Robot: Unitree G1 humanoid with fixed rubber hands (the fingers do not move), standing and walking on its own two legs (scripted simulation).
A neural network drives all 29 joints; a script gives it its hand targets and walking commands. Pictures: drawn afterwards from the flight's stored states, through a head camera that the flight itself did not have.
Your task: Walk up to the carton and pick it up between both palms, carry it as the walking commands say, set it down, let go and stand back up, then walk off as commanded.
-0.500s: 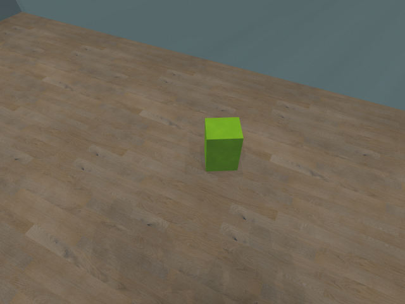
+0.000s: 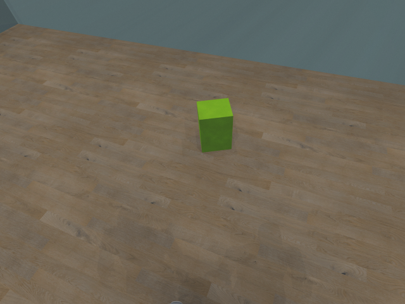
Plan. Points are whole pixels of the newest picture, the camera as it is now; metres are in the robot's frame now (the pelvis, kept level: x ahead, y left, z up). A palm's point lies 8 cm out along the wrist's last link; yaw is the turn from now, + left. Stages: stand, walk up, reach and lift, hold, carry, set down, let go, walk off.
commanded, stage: walk off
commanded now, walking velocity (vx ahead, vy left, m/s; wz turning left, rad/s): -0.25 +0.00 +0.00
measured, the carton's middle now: (214, 126) +1.19 -0.01 -0.62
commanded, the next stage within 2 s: stand in 0.76 s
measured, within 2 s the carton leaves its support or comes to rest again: neither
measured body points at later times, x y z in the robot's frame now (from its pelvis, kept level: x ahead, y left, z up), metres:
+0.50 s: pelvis -0.16 +0.02 +0.00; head -0.13 +0.04 +0.45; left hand -0.11 +0.30 -0.15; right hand -0.09 -0.25 -0.12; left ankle -0.19 +0.12 -0.74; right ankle -0.07 -0.11 -0.70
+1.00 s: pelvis -0.30 -0.01 +0.01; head -0.28 -0.04 +0.46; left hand -0.26 +0.25 -0.12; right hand -0.26 -0.28 -0.15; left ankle -0.25 +0.13 -0.69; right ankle -0.33 -0.11 -0.73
